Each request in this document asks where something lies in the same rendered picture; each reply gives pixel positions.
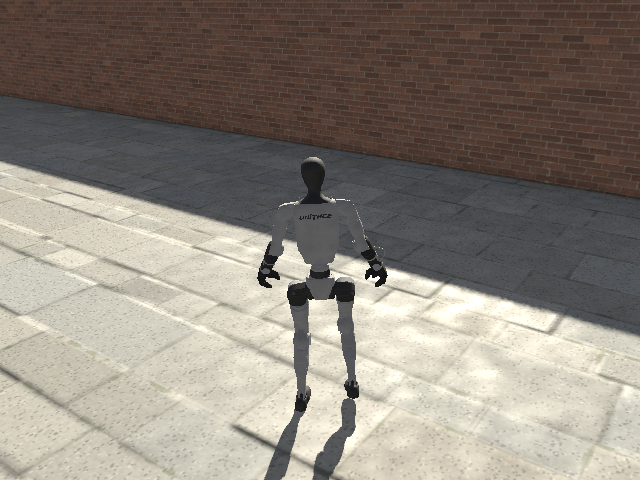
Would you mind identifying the robot right upper arm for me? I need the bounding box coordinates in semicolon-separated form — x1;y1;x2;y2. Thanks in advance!
336;199;370;253

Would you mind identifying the left robot hand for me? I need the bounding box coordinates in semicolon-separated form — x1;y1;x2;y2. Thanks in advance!
257;263;280;288

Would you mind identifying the robot left upper arm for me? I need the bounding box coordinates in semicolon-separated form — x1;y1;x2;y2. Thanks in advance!
268;202;295;257

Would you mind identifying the humanoid robot torso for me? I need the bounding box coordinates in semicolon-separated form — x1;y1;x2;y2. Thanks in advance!
293;195;339;300

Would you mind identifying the robot left forearm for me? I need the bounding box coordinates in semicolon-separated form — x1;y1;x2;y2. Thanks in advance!
260;241;278;274

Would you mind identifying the right robot hand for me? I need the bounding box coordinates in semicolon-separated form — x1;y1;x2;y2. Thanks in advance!
365;264;388;287

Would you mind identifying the left robot shin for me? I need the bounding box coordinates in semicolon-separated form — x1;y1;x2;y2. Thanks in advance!
293;332;309;398

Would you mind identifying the robot right forearm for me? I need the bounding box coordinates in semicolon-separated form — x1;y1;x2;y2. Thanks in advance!
361;236;383;271

